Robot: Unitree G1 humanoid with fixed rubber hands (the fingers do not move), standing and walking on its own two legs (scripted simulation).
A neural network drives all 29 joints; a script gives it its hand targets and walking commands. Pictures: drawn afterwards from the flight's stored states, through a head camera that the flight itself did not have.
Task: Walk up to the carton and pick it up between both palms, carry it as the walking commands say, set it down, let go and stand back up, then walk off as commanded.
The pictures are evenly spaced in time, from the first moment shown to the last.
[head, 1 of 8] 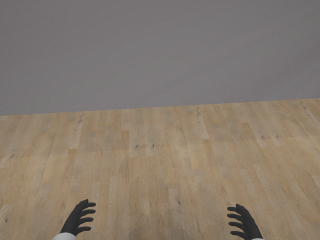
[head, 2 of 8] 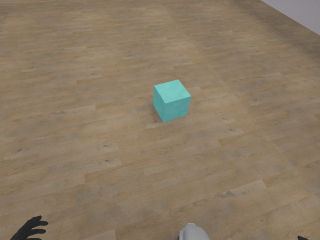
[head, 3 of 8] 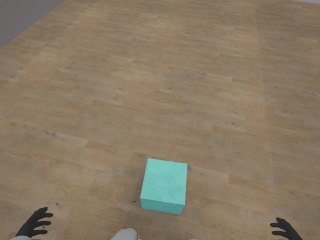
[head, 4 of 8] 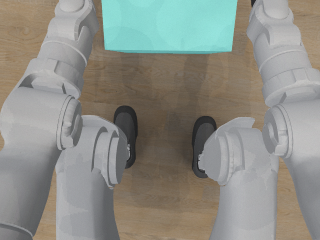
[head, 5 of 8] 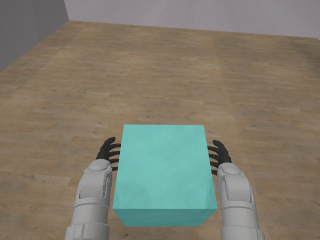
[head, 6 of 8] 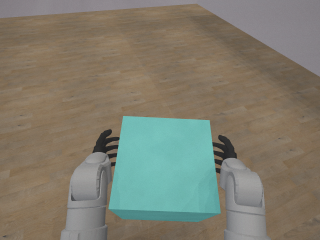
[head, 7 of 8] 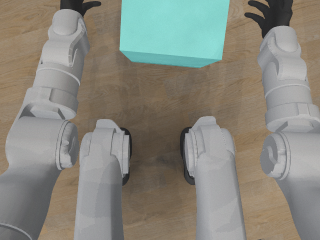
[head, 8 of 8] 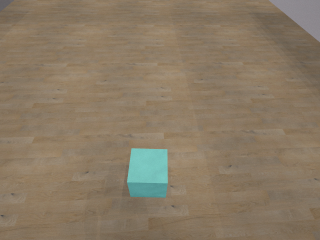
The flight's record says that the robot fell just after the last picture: no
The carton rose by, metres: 0.67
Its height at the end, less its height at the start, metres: +0.00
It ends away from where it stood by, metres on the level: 0.32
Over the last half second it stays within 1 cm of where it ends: yes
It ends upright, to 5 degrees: yes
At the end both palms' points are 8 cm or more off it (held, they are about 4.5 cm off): yes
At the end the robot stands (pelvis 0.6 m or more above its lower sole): yes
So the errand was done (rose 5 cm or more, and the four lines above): yes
